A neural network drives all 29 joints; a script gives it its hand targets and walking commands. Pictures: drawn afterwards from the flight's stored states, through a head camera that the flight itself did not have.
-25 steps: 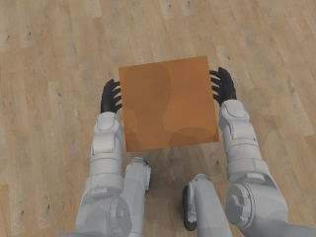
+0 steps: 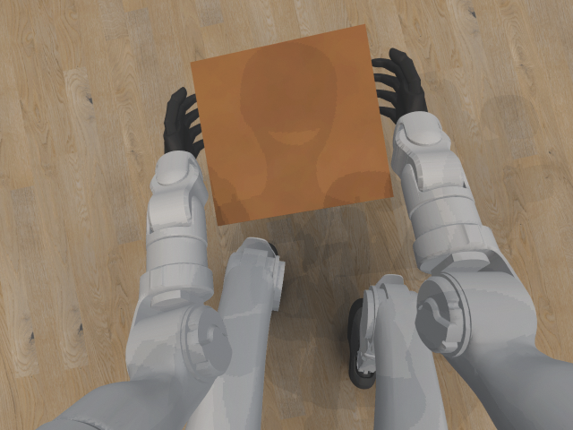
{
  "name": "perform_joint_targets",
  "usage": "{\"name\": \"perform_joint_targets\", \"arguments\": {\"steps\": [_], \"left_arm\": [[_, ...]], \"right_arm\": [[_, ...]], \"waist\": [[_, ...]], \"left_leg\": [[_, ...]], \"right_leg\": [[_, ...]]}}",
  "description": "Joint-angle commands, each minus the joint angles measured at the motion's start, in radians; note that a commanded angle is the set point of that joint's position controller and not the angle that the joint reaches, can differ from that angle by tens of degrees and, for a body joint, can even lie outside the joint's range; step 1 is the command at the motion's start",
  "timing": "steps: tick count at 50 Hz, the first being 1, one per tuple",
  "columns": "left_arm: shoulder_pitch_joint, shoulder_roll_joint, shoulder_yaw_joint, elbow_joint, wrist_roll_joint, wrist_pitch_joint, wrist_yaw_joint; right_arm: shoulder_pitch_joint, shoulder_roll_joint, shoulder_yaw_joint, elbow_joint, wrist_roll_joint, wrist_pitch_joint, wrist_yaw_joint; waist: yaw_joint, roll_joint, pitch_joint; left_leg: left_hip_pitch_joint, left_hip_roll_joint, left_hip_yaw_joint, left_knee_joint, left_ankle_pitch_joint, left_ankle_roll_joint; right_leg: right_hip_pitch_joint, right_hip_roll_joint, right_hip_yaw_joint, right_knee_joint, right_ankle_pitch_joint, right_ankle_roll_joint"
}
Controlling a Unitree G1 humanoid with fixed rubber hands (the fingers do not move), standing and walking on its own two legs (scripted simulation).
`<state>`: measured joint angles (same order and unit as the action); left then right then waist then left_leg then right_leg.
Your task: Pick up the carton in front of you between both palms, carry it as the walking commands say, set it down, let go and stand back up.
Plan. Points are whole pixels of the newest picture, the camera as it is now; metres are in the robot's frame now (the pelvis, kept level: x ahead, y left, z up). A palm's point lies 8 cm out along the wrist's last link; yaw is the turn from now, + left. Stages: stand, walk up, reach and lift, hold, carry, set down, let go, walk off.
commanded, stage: set down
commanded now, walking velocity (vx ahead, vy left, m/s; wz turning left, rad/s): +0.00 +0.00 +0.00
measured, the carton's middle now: (297, 146) +0.46 +0.11 -0.18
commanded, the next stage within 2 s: none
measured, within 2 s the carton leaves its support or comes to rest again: rests again in 1.30 s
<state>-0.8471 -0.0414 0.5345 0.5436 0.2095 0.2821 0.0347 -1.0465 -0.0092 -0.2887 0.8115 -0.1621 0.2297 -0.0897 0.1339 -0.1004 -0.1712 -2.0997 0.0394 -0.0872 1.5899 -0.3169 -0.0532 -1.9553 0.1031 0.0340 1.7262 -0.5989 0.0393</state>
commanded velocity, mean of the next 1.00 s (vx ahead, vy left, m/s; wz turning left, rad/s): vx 0.00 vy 0.00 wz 0.00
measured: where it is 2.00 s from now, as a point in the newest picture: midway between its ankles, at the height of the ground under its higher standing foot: (309, 328)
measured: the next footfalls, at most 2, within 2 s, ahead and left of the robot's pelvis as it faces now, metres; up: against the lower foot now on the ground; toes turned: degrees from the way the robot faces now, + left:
none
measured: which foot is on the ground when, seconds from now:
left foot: down 0.00-1.00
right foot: down 0.00-1.00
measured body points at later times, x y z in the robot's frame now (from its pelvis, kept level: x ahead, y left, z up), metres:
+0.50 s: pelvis -0.02 +0.00 -0.10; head +0.31 +0.07 +0.19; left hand +0.42 +0.30 -0.25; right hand +0.54 +0.02 -0.24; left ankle +0.15 +0.15 -0.47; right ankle +0.07 -0.12 -0.47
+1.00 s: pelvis -0.02 -0.01 -0.11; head +0.34 +0.02 +0.16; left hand +0.42 +0.30 -0.28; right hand +0.54 +0.01 -0.29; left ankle +0.15 +0.15 -0.47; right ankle +0.07 -0.12 -0.47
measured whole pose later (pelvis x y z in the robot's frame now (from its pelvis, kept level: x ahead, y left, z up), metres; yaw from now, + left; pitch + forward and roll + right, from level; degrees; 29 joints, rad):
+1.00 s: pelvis -0.02 -0.01 -0.11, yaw +0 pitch +48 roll +1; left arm -1.19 0.14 0.59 0.89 0.14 0.20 -0.02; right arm -1.42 -0.18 -0.10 1.12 -0.12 0.21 -0.11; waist 0.25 -0.07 0.10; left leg -2.41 0.04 -0.09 1.91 -0.33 -0.09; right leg -2.30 0.17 0.06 2.09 -0.63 0.05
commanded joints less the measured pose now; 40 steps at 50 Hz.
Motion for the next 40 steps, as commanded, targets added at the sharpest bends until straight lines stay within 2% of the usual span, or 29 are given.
{"name": "perform_joint_targets", "arguments": {"steps": [1, 2, 3, 5, 6, 8, 9, 10, 12, 13, 15, 16, 17, 18, 19, 20, 21, 22, 23, 24, 25, 28, 29, 30, 31, 34, 37, 38, 40], "left_arm": [[-0.64, -0.772, -0.523, 0.038, -0.12, -0.006, -0.225], [-0.698, -0.689, -0.495, -0.02, -0.11, -0.034, -0.219], [-0.755, -0.728, -0.537, 0.002, -0.121, -0.024, -0.207], [-0.752, -0.726, -0.539, -0.009, -0.151, -0.015, -0.207], [-0.715, -0.729, -0.457, 0.045, -0.097, -0.004, -0.209], [-0.773, -0.719, -0.462, 0.042, -0.113, 0.0, -0.206], [-0.782, -0.63, -0.407, 0.008, -0.066, -0.002, -0.205], [-0.877, -0.677, -0.446, -0.019, -0.123, 0.004, -0.196], [-0.814, -0.717, -0.454, 0.047, -0.126, 0.0, -0.209], [-0.803, -0.665, -0.388, 0.062, -0.066, 0.005, -0.201], [-0.896, -0.634, -0.417, 0.04, -0.115, -0.019, -0.203], [-0.869, -0.601, -0.39, 0.075, -0.095, -0.01, -0.196], [-0.854, -0.65, -0.434, 0.03, -0.132, -0.021, -0.188], [-0.899, -0.63, -0.428, 0.076, -0.11, -0.018, -0.182], [-0.934, -0.595, -0.433, 0.004, -0.138, -0.032, -0.175], [-0.907, -0.609, -0.392, 0.038, -0.121, -0.036, -0.173], [-0.907, -0.555, -0.416, 0.007, -0.123, -0.042, -0.168], [-0.911, -0.681, -0.41, 0.053, -0.139, -0.034, -0.18], [-0.903, -0.653, -0.412, 0.071, -0.167, -0.044, -0.186], [-0.907, -0.625, -0.387, 0.065, -0.176, -0.056, -0.19], [-0.932, -0.626, -0.4, 0.084, -0.189, -0.053, -0.191], [-0.874, -0.58, -0.304, 0.164, -0.146, -0.049, -0.209], [-0.938, -0.58, -0.329, 0.099, -0.186, -0.062, -0.208], [-0.911, -0.573, -0.318, 0.198, -0.191, -0.056, -0.222], [-0.919, -0.524, -0.272, 0.162, -0.184, -0.067, -0.23], [-0.921, -0.524, -0.27, 0.208, -0.178, -0.062, -0.253], [-0.877, -0.575, -0.28, 0.219, -0.166, -0.061, -0.263], [-0.894, -0.535, -0.302, 0.228, -0.186, -0.064, -0.268], [-0.874, -0.515, -0.288, 0.168, -0.189, -0.086, -0.25]], "right_arm": [[-0.503, 0.861, 0.394, 0.01, 0.077, -0.033, 0.207], [-0.48, 0.879, 0.389, 0.04, 0.075, -0.024, 0.202], [-0.537, 0.853, 0.346, 0.051, 0.056, -0.027, 0.207], [-0.566, 0.825, 0.415, 0.004, 0.103, -0.03, 0.213], [-0.678, 0.803, 0.383, 0.011, 0.109, -0.024, 0.224], [-0.693, 0.76, 0.364, 0.055, 0.111, -0.01, 0.226], [-0.682, 0.793, 0.372, 0.093, 0.095, 0.012, 0.229], [-0.743, 0.759, 0.344, 0.035, 0.114, 0.001, 0.221], [-0.707, 0.76, 0.373, 0.104, 0.11, -0.007, 0.219], [-0.679, 0.782, 0.322, 0.181, 0.078, 0.013, 0.219], [-0.682, 0.76, 0.328, 0.156, 0.088, 0.001, 0.215], [-0.702, 0.747, 0.329, 0.179, 0.09, 0.005, 0.214], [-0.709, 0.748, 0.347, 0.155, 0.123, -0.003, 0.228], [-0.721, 0.748, 0.335, 0.191, 0.126, -0.008, 0.237], [-0.714, 0.745, 0.301, 0.242, 0.109, 0.004, 0.233], [-0.698, 0.706, 0.336, 0.278, 0.093, -0.001, 0.223], [-0.766, 0.719, 0.354, 0.152, 0.184, -0.027, 0.232], [-0.76, 0.674, 0.309, 0.205, 0.118, -0.028, 0.234], [-0.76, 0.716, 0.359, 0.164, 0.129, -0.04, 0.233], [-0.827, 0.653, 0.382, 0.177, 0.154, -0.051, 0.22], [-0.807, 0.68, 0.348, 0.156, 0.128, -0.057, 0.204], [-0.943, 0.611, 0.383, 0.118, 0.164, -0.065, 0.192], [-0.909, 0.694, 0.426, 0.174, 0.178, -0.052, 0.184], [-0.891, 0.627, 0.386, 0.156, 0.134, -0.064, 0.172], [-0.884, 0.615, 0.436, 0.097, 0.15, -0.064, 0.162], [-0.859, 0.617, 0.37, 0.14, 0.116, -0.053, 0.159], [-0.814, 0.681, 0.378, 0.141, 0.119, -0.055, 0.172], [-0.807, 0.708, 0.381, 0.17, 0.099, -0.047, 0.172], [-0.828, 0.685, 0.431, 0.174, 0.139, -0.062, 0.165]], "waist": [[0.045, 0.025, -0.96], [0.091, 0.007, -0.98], [0.052, 0.047, -0.991], [0.058, 0.023, -1.024], [0.142, 0.06, -0.979], [0.107, 0.014, -0.962], [0.154, -0.044, -0.949], [0.092, -0.036, -1.033], [0.117, 0.01, -0.933], [0.147, 0.008, -1.008], [0.122, 0.006, -0.917], [0.16, -0.017, -0.916], [0.111, 0.0, -0.994], [0.184, 0.03, -0.891], [0.105, -0.021, -0.922], [0.122, -0.012, -0.912], [0.201, 0.059, -0.954], [0.126, 0.049, -0.904], [0.109, -0.038, -0.917], [0.156, -0.024, -0.872], [0.105, -0.045, -0.884], [0.208, -0.051, -0.813], [0.205, -0.155, -0.851], [0.143, -0.156, -0.763], [0.203, -0.171, -0.77], [0.157, -0.155, -0.801], [0.187, -0.182, -0.814], [0.132, -0.227, -0.765], [0.211, -0.167, -0.79]], "left_leg": [[0.862, -0.157, 0.167, 0.01, 0.252, -0.021], [0.834, -0.157, 0.186, 0.01, 0.204, -0.025], [0.858, -0.167, 0.189, 0.023, 0.172, -0.022], [0.953, -0.159, 0.169, 0.039, 0.21, -0.019], [0.853, -0.16, 0.184, 0.035, 0.175, -0.007], [0.803, -0.147, 0.171, 0.072, 0.108, -0.022], [0.773, -0.147, 0.19, 0.078, 0.125, -0.02], [0.827, -0.141, 0.174, 0.089, 0.019, -0.026], [0.74, -0.141, 0.194, 0.121, 0.189, -0.018], [0.815, -0.142, 0.18, 0.113, 0.121, -0.02], [0.686, -0.134, 0.187, 0.154, 0.157, -0.027], [0.75, -0.129, 0.183, 0.147, 0.174, -0.017], [0.822, -0.127, 0.154, 0.157, 0.137, -0.024], [0.779, -0.138, 0.181, 0.142, 0.143, -0.02], [0.754, -0.121, 0.151, 0.183, 0.147, -0.019], [0.773, -0.125, 0.165, 0.202, 0.164, -0.018], [0.839, -0.123, 0.169, 0.203, 0.149, -0.018], [0.788, -0.129, 0.168, 0.204, 0.174, -0.021], [0.751, -0.125, 0.158, 0.226, 0.156, -0.02], [0.695, -0.119, 0.162, 0.258, 0.21, -0.014], [0.717, -0.122, 0.151, 0.239, 0.145, -0.03], [0.621, -0.107, 0.167, 0.254, 0.128, -0.016], [0.595, -0.099, 0.185, 0.276, 0.21, -0.013], [0.518, -0.102, 0.202, 0.284, 0.19, -0.035], [0.485, -0.095, 0.209, 0.296, 0.187, -0.032], [0.465, -0.095, 0.212, 0.304, 0.214, -0.047], [0.466, -0.091, 0.181, 0.322, 0.301, -0.009], [0.414, -0.093, 0.182, 0.3, 0.248, -0.013], [0.464, -0.094, 0.196, 0.323, 0.315, -0.015]], "right_leg": [[0.167, 0.134, -0.08, -0.19, 0.176, -0.023], [0.123, 0.145, -0.078, -0.198, 0.118, -0.011], [0.123, 0.143, -0.082, -0.174, 0.105, -0.021], [0.03, 0.149, -0.118, -0.134, 0.075, -0.013], [0.033, 0.135, -0.086, -0.138, 0.064, -0.031], [0.02, 0.127, -0.09, -0.103, 0.009, -0.028], [0.03, 0.129, -0.073, -0.106, 0.03, -0.014], [0.082, 0.124, -0.072, -0.082, -0.006, -0.035], [0.039, 0.118, -0.07, -0.081, 0.092, -0.035], [0.022, 0.128, -0.07, -0.058, 0.04, -0.027], [-0.025, 0.125, -0.064, -0.052, 0.021, -0.04], [-0.052, 0.119, -0.071, -0.027, 0.052, -0.025], [-0.047, 0.121, -0.114, 0.015, 0.024, -0.018], [-0.138, 0.131, -0.093, 0.005, 0.006, -0.033], [-0.119, 0.122, -0.088, 0.023, 0.019, -0.034], [-0.117, 0.117, -0.098, 0.025, -0.008, -0.031], [-0.123, 0.122, -0.09, 0.076, 0.006, -0.03], [-0.163, 0.119, -0.097, 0.043, -0.012, -0.047], [-0.147, 0.118, -0.108, 0.071, 0.017, -0.04], [-0.177, 0.107, -0.088, 0.089, 0.025, -0.05], [-0.126, 0.11, -0.104, 0.099, 0.011, -0.039], [-0.151, 0.099, -0.072, 0.098, -0.008, -0.041], [-0.05, 0.091, -0.067, 0.082, 0.076, -0.047], [-0.035, 0.089, -0.075, 0.086, 0.08, -0.039], [0.016, 0.085, -0.051, 0.086, 0.081, -0.031], [0.053, 0.091, -0.06, 0.095, 0.155, -0.032], [0.019, 0.076, -0.026, 0.09, 0.243, -0.026], [0.038, 0.086, -0.066, 0.119, 0.236, -0.019], [-0.001, 0.08, -0.04, 0.121, 0.241, -0.026]]}}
